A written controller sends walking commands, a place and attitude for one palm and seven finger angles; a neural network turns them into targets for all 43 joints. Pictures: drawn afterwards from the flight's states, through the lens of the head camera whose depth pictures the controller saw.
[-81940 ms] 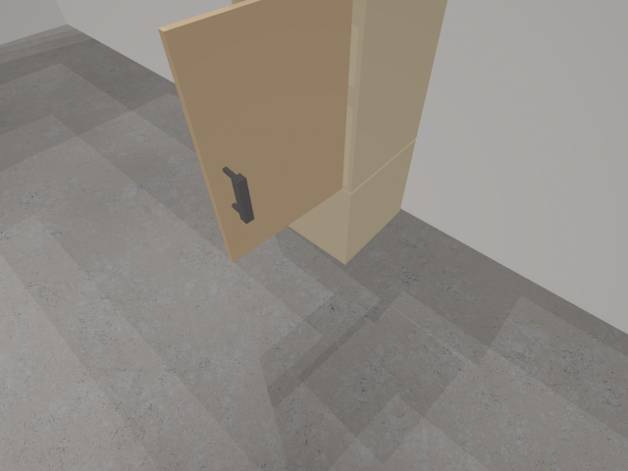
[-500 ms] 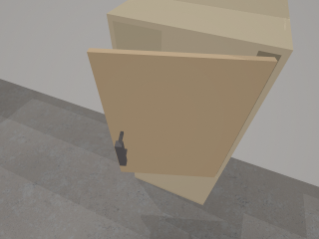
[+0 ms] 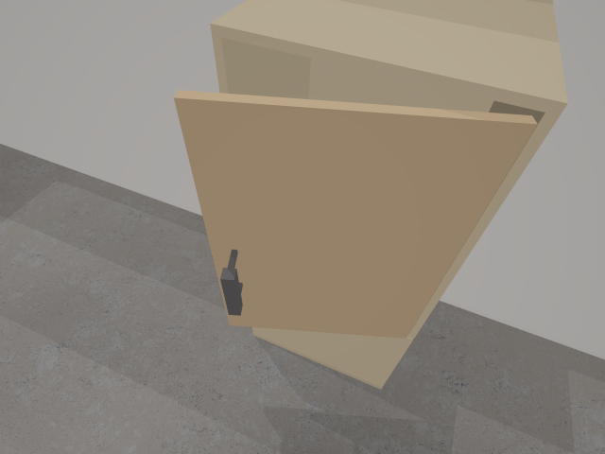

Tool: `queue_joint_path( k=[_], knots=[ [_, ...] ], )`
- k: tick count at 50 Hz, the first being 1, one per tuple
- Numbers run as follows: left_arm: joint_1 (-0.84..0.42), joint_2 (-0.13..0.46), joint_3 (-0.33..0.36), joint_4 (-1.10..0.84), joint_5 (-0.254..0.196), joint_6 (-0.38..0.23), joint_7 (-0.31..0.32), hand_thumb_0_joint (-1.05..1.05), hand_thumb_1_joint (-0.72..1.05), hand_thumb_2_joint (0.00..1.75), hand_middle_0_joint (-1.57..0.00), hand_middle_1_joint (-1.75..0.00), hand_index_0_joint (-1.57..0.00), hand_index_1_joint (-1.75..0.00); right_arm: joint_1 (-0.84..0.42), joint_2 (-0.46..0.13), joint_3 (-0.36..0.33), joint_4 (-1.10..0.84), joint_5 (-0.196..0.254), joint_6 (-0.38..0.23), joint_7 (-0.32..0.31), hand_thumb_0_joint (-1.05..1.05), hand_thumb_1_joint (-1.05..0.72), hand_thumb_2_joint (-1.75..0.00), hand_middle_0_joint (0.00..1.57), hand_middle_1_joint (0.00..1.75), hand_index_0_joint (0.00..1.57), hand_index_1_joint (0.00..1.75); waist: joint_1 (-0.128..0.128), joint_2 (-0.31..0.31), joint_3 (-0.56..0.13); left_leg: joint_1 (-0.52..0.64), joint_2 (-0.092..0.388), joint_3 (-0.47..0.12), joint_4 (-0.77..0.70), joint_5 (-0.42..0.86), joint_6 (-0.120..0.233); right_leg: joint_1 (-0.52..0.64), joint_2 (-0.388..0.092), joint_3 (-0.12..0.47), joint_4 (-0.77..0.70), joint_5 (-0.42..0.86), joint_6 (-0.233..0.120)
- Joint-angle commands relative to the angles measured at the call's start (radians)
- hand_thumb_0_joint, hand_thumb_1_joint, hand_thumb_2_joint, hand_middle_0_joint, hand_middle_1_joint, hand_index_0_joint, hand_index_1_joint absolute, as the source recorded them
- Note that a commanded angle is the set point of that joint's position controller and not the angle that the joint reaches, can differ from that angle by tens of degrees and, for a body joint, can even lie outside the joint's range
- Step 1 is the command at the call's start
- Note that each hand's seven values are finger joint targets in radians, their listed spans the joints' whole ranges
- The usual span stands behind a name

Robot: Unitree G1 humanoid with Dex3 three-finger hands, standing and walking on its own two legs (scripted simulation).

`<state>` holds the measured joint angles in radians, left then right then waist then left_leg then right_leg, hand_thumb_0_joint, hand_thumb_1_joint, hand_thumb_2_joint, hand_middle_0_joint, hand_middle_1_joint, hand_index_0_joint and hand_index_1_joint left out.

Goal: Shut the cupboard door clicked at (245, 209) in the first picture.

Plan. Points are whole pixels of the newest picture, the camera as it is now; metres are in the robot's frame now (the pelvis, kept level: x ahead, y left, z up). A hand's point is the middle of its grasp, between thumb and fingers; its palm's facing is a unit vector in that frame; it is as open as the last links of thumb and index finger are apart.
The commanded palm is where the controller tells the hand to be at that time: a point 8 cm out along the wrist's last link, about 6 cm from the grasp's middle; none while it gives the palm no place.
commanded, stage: look again from close up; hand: left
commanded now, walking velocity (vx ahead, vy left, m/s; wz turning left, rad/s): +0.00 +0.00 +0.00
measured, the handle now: (234, 282) +0.41 +0.15 -0.11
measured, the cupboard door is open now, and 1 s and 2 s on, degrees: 19 19 19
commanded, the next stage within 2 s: raise the hand and make a fist in 0.20 s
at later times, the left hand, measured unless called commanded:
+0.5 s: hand (167, 405) +0.18 +0.18 -0.02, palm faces +0.24 -0.97 -0.09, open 7.1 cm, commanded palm +0.08 +0.23 -0.08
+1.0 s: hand (191, 438) +0.16 +0.16 -0.07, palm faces -0.06 -1.00 -0.03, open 4.8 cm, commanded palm +0.11 +0.22 -0.08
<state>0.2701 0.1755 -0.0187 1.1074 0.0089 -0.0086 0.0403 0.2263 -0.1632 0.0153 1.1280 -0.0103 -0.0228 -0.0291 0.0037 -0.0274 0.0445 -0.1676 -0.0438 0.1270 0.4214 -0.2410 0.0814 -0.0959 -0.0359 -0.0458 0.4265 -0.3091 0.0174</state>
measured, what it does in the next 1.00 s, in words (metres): lowers itself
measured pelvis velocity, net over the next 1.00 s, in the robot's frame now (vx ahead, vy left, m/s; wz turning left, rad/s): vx -0.05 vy -0.03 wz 0.08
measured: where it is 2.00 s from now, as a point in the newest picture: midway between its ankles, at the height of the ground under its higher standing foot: outside the picture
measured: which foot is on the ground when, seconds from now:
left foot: down 0.00-1.00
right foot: down 0.00-1.00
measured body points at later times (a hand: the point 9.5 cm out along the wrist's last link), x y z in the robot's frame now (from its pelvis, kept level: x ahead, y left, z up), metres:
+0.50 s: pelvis -0.03 -0.01 -0.02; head -0.03 -0.02 +0.43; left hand +0.16 +0.23 -0.01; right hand +0.07 -0.25 -0.14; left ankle +0.00 +0.06 -0.74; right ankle +0.01 -0.10 -0.74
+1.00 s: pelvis -0.05 -0.03 -0.13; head +0.03 -0.02 +0.32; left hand +0.15 +0.21 -0.07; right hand +0.19 -0.22 -0.19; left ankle +0.00 +0.06 -0.74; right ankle +0.01 -0.10 -0.74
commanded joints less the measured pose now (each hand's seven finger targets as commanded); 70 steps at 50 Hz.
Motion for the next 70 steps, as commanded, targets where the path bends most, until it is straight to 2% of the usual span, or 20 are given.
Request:
queue_joint_path(
  k=[1,14,15,16,17,18,19,20,23,24,27,31,34,37,44,47,51,56,62,70],
  knots=[
    [0.063,0.100,0.019,-0.025,0.003,-0.005,0.003,0.00,0.90,0.90,-0.20,-0.30,-0.20,-0.30,0.040,-0.126,-0.017,-0.028,-0.001,-0.016,-0.003,0.00,-0.90,-0.90,0.20,0.30,0.20,0.30,0.002,0.030,0.005,0.045,0.166,-0.168,-0.096,0.250,-0.017,-0.075,-0.076,0.075,-0.059,0.155,-0.041],
    [0.071,0.096,0.018,-0.020,0.004,-0.007,0.002,0.00,0.90,0.90,-0.20,-0.30,-0.20,-0.30,0.054,-0.118,-0.021,-0.016,0.001,-0.019,-0.002,0.00,-0.90,-0.90,0.20,0.30,0.20,0.30,0.003,0.019,0.009,0.044,0.167,-0.168,-0.118,0.200,-0.016,-0.078,-0.080,0.081,-0.075,0.143,-0.042],
    [0.105,0.078,0.005,-0.008,0.022,-0.027,0.039,0.00,0.90,0.90,-0.20,-0.30,-0.20,-0.30,0.042,-0.145,-0.017,-0.081,0.009,-0.018,0.004,0.00,-0.90,-0.90,0.20,0.30,0.20,0.30,-0.004,0.065,0.026,0.013,0.190,-0.179,0.057,0.571,-0.055,-0.137,-0.090,0.088,-0.036,0.297,-0.029],
    [-0.732,0.660,0.433,-1.633,-0.095,-0.281,0.061,0.00,0.90,0.90,-0.20,-0.30,-0.20,-0.30,0.182,-0.348,-0.072,-0.371,0.028,-0.208,-0.071,0.00,-0.90,-0.90,0.20,0.30,0.20,0.30,-0.190,0.094,-0.390,0.401,0.152,-0.284,0.077,0.683,-0.088,-0.220,0.039,-0.059,0.225,0.383,-0.013],
    [-0.030,0.200,0.049,-1.327,-0.115,-0.210,0.068,0.00,0.90,0.90,-0.22,-0.32,-0.22,-0.32,0.095,-0.227,0.015,-0.346,0.090,-0.311,-0.091,0.00,-0.90,-0.90,0.20,0.30,0.20,0.30,-0.063,0.427,-0.483,0.534,0.175,-0.297,0.064,0.696,-0.128,-0.330,0.074,-0.047,0.434,-0.011,-0.028],
    [-0.007,0.166,0.103,-1.275,-0.156,-0.156,0.109,0.00,0.90,0.90,-0.24,-0.34,-0.24,-0.34,0.060,-0.221,-0.010,-0.292,0.064,-0.334,-0.092,0.00,-0.90,-0.90,0.20,0.30,0.20,0.30,-0.017,0.337,-0.435,0.391,0.166,-0.279,-0.019,0.674,-0.174,-0.313,0.059,-0.023,0.442,-0.073,-0.033],
    [0.227,-0.105,-0.064,-0.989,-0.155,-0.047,0.081,0.00,0.90,0.90,-0.25,-0.36,-0.25,-0.36,0.045,-0.155,-0.020,-0.281,0.054,-0.332,-0.043,0.00,-0.90,-0.90,0.20,0.30,0.20,0.30,-0.037,0.220,-0.264,0.187,0.168,-0.266,-0.098,0.498,-0.156,-0.388,0.029,-0.007,0.381,-0.094,-0.028],
    [-0.003,-0.020,-0.036,-1.167,-0.172,-0.078,0.074,0.00,0.90,0.90,-0.27,-0.38,-0.27,-0.38,0.061,-0.223,-0.061,-0.354,0.048,-0.337,-0.006,0.00,-0.90,-0.90,0.20,0.30,0.20,0.30,-0.058,0.169,-0.142,0.049,0.148,-0.257,-0.041,0.288,-0.136,-0.387,0.015,-0.006,0.316,-0.065,-0.037],
    [0.142,0.029,0.096,-0.833,-0.171,-0.221,-0.026,0.00,0.90,0.90,-0.33,-0.44,-0.33,-0.44,0.002,-0.226,-0.074,-0.457,0.039,-0.340,0.015,0.00,-0.90,-0.90,0.20,0.30,0.20,0.30,-0.045,-0.096,0.073,-0.301,0.048,-0.208,0.162,-0.108,-0.108,-0.482,0.011,-0.029,0.131,-0.099,-0.056],
    [0.198,0.009,0.104,-0.774,-0.192,-0.296,-0.075,0.00,0.90,0.90,-0.35,-0.46,-0.35,-0.46,-0.021,-0.217,-0.069,-0.496,0.033,-0.335,0.022,0.00,-0.90,-0.90,0.20,0.30,0.20,0.30,-0.025,-0.225,0.061,-0.396,0.033,-0.190,0.240,-0.146,-0.098,-0.541,0.004,-0.014,0.161,-0.205,-0.056],
    [0.295,0.088,0.226,-0.751,-0.277,-0.525,-0.279,0.00,0.90,0.90,-0.40,-0.52,-0.40,-0.52,-0.082,-0.222,-0.094,-0.588,0.024,-0.314,0.032,0.00,-0.90,-0.90,0.20,0.30,0.20,0.30,0.038,-0.362,-0.071,-0.655,-0.005,-0.137,0.450,-0.213,-0.108,-0.593,-0.015,0.091,0.292,-0.347,-0.066],
    [0.241,0.165,0.262,-0.810,-0.304,-0.651,-0.440,0.00,0.90,0.90,-0.47,-0.60,-0.47,-0.60,-0.130,-0.227,-0.108,-0.725,0.046,-0.295,0.051,0.00,-0.90,-0.90,0.20,0.30,0.20,0.30,0.062,-0.110,-0.151,-0.864,-0.020,-0.099,0.627,-0.311,-0.087,-0.614,-0.044,0.266,0.376,-0.518,-0.064],
    [0.076,0.245,0.309,-1.102,-0.339,-0.651,-0.408,0.00,0.90,0.90,-0.53,-0.66,-0.53,-0.66,-0.144,-0.226,-0.102,-0.807,0.043,-0.290,0.044,0.00,-0.90,-0.90,0.20,0.30,0.20,0.30,0.068,0.108,-0.314,-0.859,-0.011,-0.118,0.663,-0.352,-0.069,-0.657,-0.017,0.281,0.443,-0.596,-0.074],
    [-0.026,0.244,0.266,-1.424,-0.350,-0.705,-0.344,0.00,0.90,0.90,-0.58,-0.72,-0.58,-0.72,-0.120,-0.210,-0.084,-0.808,0.038,-0.310,0.022,0.00,-0.90,-0.90,0.20,0.30,0.20,0.30,0.019,0.242,-0.423,-0.747,0.010,-0.172,0.657,-0.365,-0.052,-0.734,0.022,0.221,0.508,-0.469,-0.075],
    [0.028,0.181,0.118,-1.327,-0.313,-0.623,-0.385,0.00,0.90,0.90,-0.71,-0.86,-0.71,-0.86,-0.061,-0.229,-0.061,-0.713,0.045,-0.321,-0.032,0.00,-0.90,-0.90,0.20,0.30,0.20,0.30,-0.092,0.085,-0.317,-0.850,0.039,-0.198,0.779,-0.284,-0.028,-0.810,0.043,0.185,0.517,-0.384,-0.043],
    [0.119,0.191,0.166,-1.159,-0.305,-0.447,-0.428,0.00,0.90,0.90,-0.77,-0.92,-0.77,-0.92,-0.056,-0.222,-0.067,-0.730,0.068,-0.284,-0.037,0.00,-0.90,-0.90,0.20,0.30,0.20,0.30,-0.047,-0.033,-0.325,-0.902,0.043,-0.184,0.758,-0.257,-0.030,-0.724,0.028,0.189,0.483,-0.388,-0.028],
    [0.184,0.240,0.326,-1.251,-0.360,-0.320,-0.412,0.00,0.90,0.90,-0.84,-1.00,-0.84,-1.00,-0.092,-0.188,-0.070,-0.793,0.070,-0.244,-0.032,0.00,-0.90,-0.90,0.20,0.30,0.20,0.30,0.049,-0.045,-0.528,-0.863,0.027,-0.181,0.740,-0.106,-0.048,-0.512,-0.002,0.205,0.528,-0.111,-0.006],
    [0.236,0.166,0.301,-1.377,-0.358,-0.448,-0.317,0.00,0.90,0.90,-0.93,-1.10,-0.93,-1.10,-0.075,-0.147,-0.072,-0.761,0.044,-0.248,-0.014,0.00,-0.90,-0.90,0.20,0.30,0.20,0.30,0.057,0.029,-0.532,-0.773,0.034,-0.196,0.700,0.044,-0.066,-0.549,0.034,0.109,0.643,0.193,-0.027],
    [0.186,0.109,0.135,-1.275,-0.304,-0.534,-0.361,0.00,0.90,0.90,-1.04,-1.22,-1.04,-1.22,-0.051,-0.209,-0.077,-0.750,0.036,-0.247,-0.008,0.00,-0.90,-0.90,0.20,0.30,0.20,0.30,-0.033,0.037,-0.377,-0.779,0.039,-0.228,0.698,-0.108,-0.063,-0.828,0.064,0.029,0.662,-0.109,-0.057],
    [0.185,0.210,0.249,-1.476,-0.326,-0.522,-0.307,0.00,0.90,0.90,-1.19,-1.38,-1.19,-1.38,-0.043,-0.220,-0.083,-0.797,0.037,-0.229,-0.010,0.00,-0.90,-0.90,0.20,0.30,0.20,0.30,0.041,0.170,-0.550,-0.571,0.056,-0.299,0.610,0.008,-0.127,-0.847,0.074,-0.022,0.725,-0.067,-0.069]
  ],
)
